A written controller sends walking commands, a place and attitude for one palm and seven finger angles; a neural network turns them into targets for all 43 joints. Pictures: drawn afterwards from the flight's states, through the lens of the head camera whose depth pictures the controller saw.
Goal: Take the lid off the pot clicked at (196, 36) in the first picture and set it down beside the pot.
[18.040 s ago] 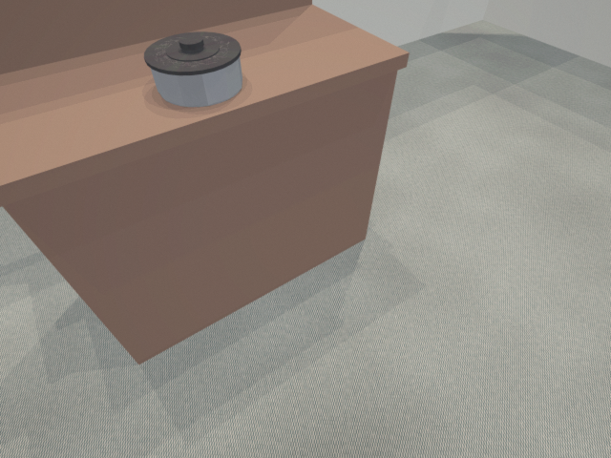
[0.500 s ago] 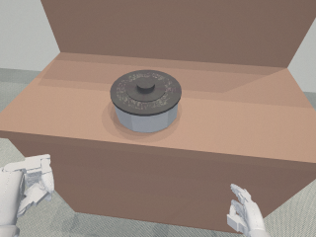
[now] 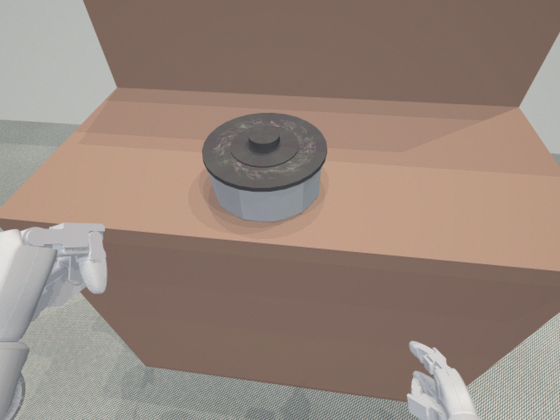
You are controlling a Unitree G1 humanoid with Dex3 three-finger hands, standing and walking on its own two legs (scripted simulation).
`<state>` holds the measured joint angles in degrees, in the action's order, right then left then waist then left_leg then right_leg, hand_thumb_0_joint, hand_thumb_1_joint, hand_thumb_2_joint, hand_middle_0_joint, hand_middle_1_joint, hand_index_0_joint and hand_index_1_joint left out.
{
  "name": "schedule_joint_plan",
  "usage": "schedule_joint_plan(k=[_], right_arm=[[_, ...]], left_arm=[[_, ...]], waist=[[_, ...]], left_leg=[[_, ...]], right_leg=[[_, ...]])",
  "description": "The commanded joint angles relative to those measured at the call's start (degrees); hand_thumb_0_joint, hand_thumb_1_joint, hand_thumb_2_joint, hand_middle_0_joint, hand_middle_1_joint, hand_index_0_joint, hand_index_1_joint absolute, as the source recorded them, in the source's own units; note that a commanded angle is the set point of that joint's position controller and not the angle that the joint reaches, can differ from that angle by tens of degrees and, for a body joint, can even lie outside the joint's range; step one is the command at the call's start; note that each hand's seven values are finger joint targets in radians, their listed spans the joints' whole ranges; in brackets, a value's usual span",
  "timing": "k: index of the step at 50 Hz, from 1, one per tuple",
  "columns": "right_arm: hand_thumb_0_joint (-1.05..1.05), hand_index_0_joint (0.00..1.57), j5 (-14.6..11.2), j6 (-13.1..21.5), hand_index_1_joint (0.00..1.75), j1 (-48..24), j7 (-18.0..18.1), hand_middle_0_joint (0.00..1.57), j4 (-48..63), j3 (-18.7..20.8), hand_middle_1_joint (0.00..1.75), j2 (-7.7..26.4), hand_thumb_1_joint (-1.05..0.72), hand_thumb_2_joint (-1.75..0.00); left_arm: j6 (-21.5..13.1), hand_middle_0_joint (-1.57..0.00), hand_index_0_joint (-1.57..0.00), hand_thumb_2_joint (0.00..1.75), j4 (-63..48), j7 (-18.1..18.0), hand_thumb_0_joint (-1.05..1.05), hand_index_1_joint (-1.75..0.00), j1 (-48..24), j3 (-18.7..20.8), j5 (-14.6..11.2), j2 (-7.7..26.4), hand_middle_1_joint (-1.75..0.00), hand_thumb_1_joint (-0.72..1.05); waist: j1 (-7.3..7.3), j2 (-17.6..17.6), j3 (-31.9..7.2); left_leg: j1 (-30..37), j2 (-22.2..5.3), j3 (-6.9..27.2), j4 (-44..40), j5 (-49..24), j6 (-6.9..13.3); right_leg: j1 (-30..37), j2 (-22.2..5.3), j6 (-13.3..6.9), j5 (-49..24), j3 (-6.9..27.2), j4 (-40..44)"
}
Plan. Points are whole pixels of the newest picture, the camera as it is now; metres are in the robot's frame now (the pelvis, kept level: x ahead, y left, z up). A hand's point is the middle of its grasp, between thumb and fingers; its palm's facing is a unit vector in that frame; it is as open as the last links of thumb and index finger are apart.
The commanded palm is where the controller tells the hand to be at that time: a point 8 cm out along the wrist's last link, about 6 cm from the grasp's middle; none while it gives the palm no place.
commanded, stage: reach forward and open the fingers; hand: left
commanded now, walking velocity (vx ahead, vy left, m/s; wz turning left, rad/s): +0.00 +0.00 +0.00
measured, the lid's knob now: (264, 137) +0.50 +0.11 +0.15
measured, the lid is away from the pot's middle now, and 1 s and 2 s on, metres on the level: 0.00 0.00 0.00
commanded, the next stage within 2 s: move the open hand above the knob in 0.96 s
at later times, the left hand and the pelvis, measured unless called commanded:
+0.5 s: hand (56, 258) +0.21 +0.27 +0.19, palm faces -0.06 +0.00 -1.00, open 5.6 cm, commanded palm +0.19 +0.26 +0.26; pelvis -0.04 -0.01 +0.00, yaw +2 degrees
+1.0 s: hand (80, 233) +0.24 +0.26 +0.20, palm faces -0.09 +0.03 -1.00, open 10.1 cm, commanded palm +0.21 +0.26 +0.28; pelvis -0.06 +0.01 +0.00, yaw +2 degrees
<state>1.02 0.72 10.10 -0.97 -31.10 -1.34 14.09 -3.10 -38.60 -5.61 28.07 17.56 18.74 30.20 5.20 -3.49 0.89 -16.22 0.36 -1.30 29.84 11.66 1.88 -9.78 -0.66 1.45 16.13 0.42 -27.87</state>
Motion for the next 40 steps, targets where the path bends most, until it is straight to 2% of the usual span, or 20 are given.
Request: schedule_joint_plan(k=[1, 6, 8, 11, 13, 14, 16, 18, 19, 20, 23, 26, 28, 30, 33, 34, 36, 37, 38, 40], right_arm=[[0.0, 0.2, -0.9, -3.93, 0.3, -10.4, 0.24, 0.2, 12.71, 2.54, 0.3, 7.49, -0.9, -0.9], [0.0, 0.2, -2.33, -6.04, 0.3, -10.7, 1.04, 0.2, 11.09, 2.71, 0.3, 8.49, -0.9, -0.9], [0.0, 0.2, -3.22, -5.53, 0.3, -13.45, 0.81, 0.2, 12.13, 2.21, 0.3, 8.13, -0.9, -0.9], [0.0, 0.2, -3.85, -4.22, 0.3, -12.15, 1.35, 0.2, 10.88, 2.35, 0.3, 8.41, -0.9, -0.9], [0.0, 0.2, -4.22, -3.66, 0.3, -14.03, 1.84, 0.2, 11.88, 1.64, 0.3, 8.13, -0.9, -0.9], [0.0, 0.2, -4.26, -3.61, 0.3, -12.84, 2.25, 0.2, 10.59, 1.61, 0.3, 8.58, -0.9, -0.9], [0.0, 0.2, -3.89, -2.59, 0.3, -13.47, 3.21, 0.2, 10.24, 1.39, 0.3, 8.52, -0.9, -0.9], [0.0, 0.2, -3.7, -1.49, 0.3, -15.34, 3.55, 0.2, 11.25, 0.82, 0.3, 7.54, -0.9, -0.9], [0.0, 0.2, -3.53, -1.05, 0.3, -13.8, 3.71, 0.2, 9.69, 1.1, 0.3, 7.92, -0.9, -0.9], [0.0, 0.2, -3.27, -1.26, 0.3, -13.81, 3.81, 0.2, 9.12, 0.96, 0.3, 7.95, -0.9, -0.9], [0.0, 0.2, -3.85, -1.7, 0.3, -13.66, 2.94, 0.2, 9.22, 1.31, 0.3, 8.21, -0.9, -0.9], [0.0, 0.2, -4.2, -1.24, 0.3, -14.43, 2.47, 0.2, 10.07, 1.46, 0.3, 8.22, -0.9, -0.9], [0.0, 0.2, -4.25, 0.43, 0.3, -15.8, 2.2, 0.2, 11.77, 1.35, 0.3, 7.31, -0.9, -0.9], [0.0, 0.2, -3.73, 0.96, 0.3, -14.8, 2.98, 0.2, 10.61, 1.41, 0.3, 7.89, -0.9, -0.9], [0.0, 0.2, -3.36, 1.13, 0.3, -14.03, 3.68, 0.2, 8.57, 1.39, 0.3, 8.85, -0.9, -0.9], [0.0, 0.2, -3.43, 0.22, 0.3, -13.53, 3.69, 0.2, 7.65, 1.22, 0.3, 8.85, -0.9, -0.9], [0.0, 0.2, -3.79, -0.17, 0.3, -13.71, 3.26, 0.2, 7.38, 1.61, 0.3, 8.63, -0.9, -0.9], [0.0, 0.2, -4.06, 0.29, 0.3, -13.65, 2.62, 0.2, 7.77, 1.97, 0.3, 8.56, -0.9, -0.9], [0.0, 0.2, -4.41, 1.07, 0.3, -14.74, 1.71, 0.2, 9.25, 2.09, 0.3, 7.61, -0.9, -0.9], [0.0, 0.2, -4.36, 1.42, 0.3, -14.35, 0.89, 0.2, 9.85, 2.37, 0.3, 7.64, -0.9, -0.9]], left_arm=[[3.16, -1.25, -1.25, 1.07, -8.99, 0.44, 0.0, -1.22, -5.9, 8.8, 10.42, 19.06, -1.22, 0.67], [5.46, -1.21, -1.21, 1.17, 2.69, 6.1, 0.0, -1.04, -16.1, 9.11, 17.06, 27.0, -1.04, 0.51], [6.19, -1.19, -1.19, 1.22, 2.1, 9.67, 0.0, -0.97, -19.7, 6.49, 17.66, 26.7, -0.97, 0.43], [5.66, -1.16, -1.16, 1.28, 5.67, 14.63, 0.0, -0.86, -23.91, 1.72, 16.37, 24.05, -0.86, 0.32], [7.05, -1.14, -1.14, 1.32, 9.08, 17.83, 0.0, -0.79, -23.33, 2.06, 17.4, 25.51, -0.79, 0.25], [6.42, -1.13, -1.13, 1.34, 8.7, 19.0, 0.0, -0.76, -30.36, 2.2, 17.05, 27.45, -0.76, 0.21], [5.29, -1.1, -1.1, 1.38, 9.13, 20.76, 0.0, -0.68, -38.34, 3.33, 17.95, 31.74, -0.68, 0.14], [5.48, -1.08, -1.08, 1.42, 7.45, 22.31, 0.0, -0.61, -42.32, 3.91, 19.67, 34.38, -0.61, 0.07], [5.02, -1.07, -1.07, 1.45, 10.69, 23.11, 0.0, -0.58, -44.99, 3.56, 19.57, 34.26, -0.58, 0.03], [5.02, -1.05, -1.05, 1.47, 14.31, 24.25, 0.0, -0.54, -45.34, 3.05, 19.55, 33.82, -0.54, 0.0], [7.18, -1.02, -1.02, 1.53, 24.74, 27.3, 0.0, -0.44, -39.0, 1.59, 19.47, 29.54, -0.44, -0.11], [5.87, -0.98, -0.98, 1.59, 18.67, 29.7, 0.0, -0.33, -46.33, -4.17, 17.27, 25.53, -0.33, -0.21], [5.7, -0.95, -0.95, 1.64, 12.37, 30.3, 0.0, -0.26, -45.64, -5.68, 18.24, 24.51, -0.26, -0.27], [4.41, -0.92, -0.92, 1.68, 10.13, 30.45, 0.0, -0.19, -55.53, -3.77, 19.36, 29.77, -0.19, -0.34], [5.05, -0.88, -0.88, 1.74, 21.92, 28.78, 0.0, -0.08, -58.04, 4.45, 22.67, 37.68, -0.08, -0.43], [4.85, -0.87, -0.87, 1.74, 25.48, 28.85, 0.0, -0.08, -64.07, 2.6, 22.33, 35.99, -0.08, -0.43], [5.35, -0.87, -0.87, 1.73, 28.24, 28.51, 0.0, -0.08, -64.81, -1.25, 21.18, 31.12, -0.08, -0.42], [5.69, -0.87, -0.87, 1.72, 26.74, 28.51, 0.0, -0.08, -63.77, -2.95, 20.47, 28.75, -0.08, -0.42], [6.25, -0.86, -0.86, 1.71, 22.89, 28.96, 0.0, -0.08, -59.78, -6.67, 20.17, 23.05, -0.08, -0.42], [6.58, -0.86, -0.86, 1.69, 19.14, 30.69, 0.0, -0.08, -55.71, -11.78, 19.14, 18.28, -0.08, -0.41]], waist=[[0.84, 0.29, -7.1], [0.08, 2.26, -9.68], [0.02, -2.15, -11.28], [-0.6, 1.97, -8.18], [-0.29, 2.4, -7.32], [-1.04, 2.9, -7.6], [-0.54, 0.74, -7.63], [0.01, -4.57, -10.1], [-0.24, -4.41, -10.98], [-0.06, -3.66, -8.2], [0.17, -0.09, -5.31], [-0.48, -0.79, -7.1], [-0.43, -2.84, -12.08], [-0.44, -4.09, -13.65], [0.08, -1.42, -9.62], [-0.51, -0.26, -7.63], [-0.22, -2.33, -5.94], [0.18, -4.17, -8.15], [0.05, -6.67, -11.65], [0.24, -5.1, -13.38]], left_leg=[[1.9, -0.98, -0.56, -2.29, -5.05, -0.79], [3.52, -0.25, 1.01, -1.0, -2.5, 0.04], [4.7, 0.64, 1.65, -1.21, -3.58, 0.44], [5.89, 0.86, 2.26, -3.55, -1.6, 0.45], [5.24, 1.53, 2.01, -4.12, -1.91, 0.73], [5.85, 1.7, 1.75, -4.76, -1.09, 0.56], [7.18, 1.86, 1.97, -5.72, 0.37, 0.71], [8.36, 2.3, 2.62, -6.63, -0.75, 0.73], [9.14, 2.34, 2.49, -6.61, -1.58, 0.63], [8.81, 2.37, 2.31, -7.52, -1.0, 0.51], [7.32, 2.3, 2.08, -8.55, -1.2, 0.37], [9.58, 2.72, 1.4, -9.61, 1.54, 0.42], [12.23, 2.98, 1.96, -9.24, 0.44, 0.74], [14.14, 3.14, 2.25, -10.18, 2.02, 0.79], [11.61, 2.41, 2.72, -11.42, 3.19, 0.65], [10.5, 2.51, 3.02, -12.29, 4.59, 0.5], [9.59, 2.15, 2.95, -13.25, 6.54, 0.11], [10.36, 2.1, 3.31, -13.47, 6.72, -0.07], [12.28, 2.46, 3.45, -12.98, 4.87, -0.01], [13.67, 2.54, 3.23, -13.16, 4.65, 0.06]], right_leg=[[-5.38, 2.65, -2.26, -1.93, -3.63, 0.94], [-7.35, 2.1, -1.26, 0.34, -2.55, 2.86], [-6.65, 2.38, -1.38, -1.65, -2.24, 3.25], [-7.37, 2.26, -0.71, -0.75, -3.11, 4.78], [-6.67, 2.79, -0.87, -1.83, -2.53, 6.03], [-5.97, 2.05, -0.55, -0.71, -2.82, 6.19], [-5.87, 2.23, -0.66, 1.52, -2.52, 7.03], [-4.2, 3.05, -1.47, 1.32, -1.88, 7.44], [-3.74, 2.25, -1.5, 0.83, -2.11, 7.3], [-4.41, 2.86, -1.51, 1.15, -2.51, 7.99], [-4.73, 3.93, -1.78, 0.04, -2.59, 9.66], [-4.43, 3.27, -1.12, 1.75, -3.29, 9.61], [-2.8, 4.02, -1.58, 0.39, -2.48, 9.27], [-2.49, 3.51, -1.52, 1.77, -2.6, 9.12], [-3.82, 4.44, -2.3, 3.55, -2.65, 10.53], [-4.24, 3.85, -2.22, 4.27, -3.31, 10.61], [-4.94, 4.03, -2.32, 4.73, -3.57, 9.91], [-4.13, 3.94, -2.51, 4.09, -3.23, 8.9], [-3.1, 4.67, -2.91, 1.84, -2.69, 8.39], [-2.1, 4.0, -2.6, 0.52, -2.87, 7.97]])
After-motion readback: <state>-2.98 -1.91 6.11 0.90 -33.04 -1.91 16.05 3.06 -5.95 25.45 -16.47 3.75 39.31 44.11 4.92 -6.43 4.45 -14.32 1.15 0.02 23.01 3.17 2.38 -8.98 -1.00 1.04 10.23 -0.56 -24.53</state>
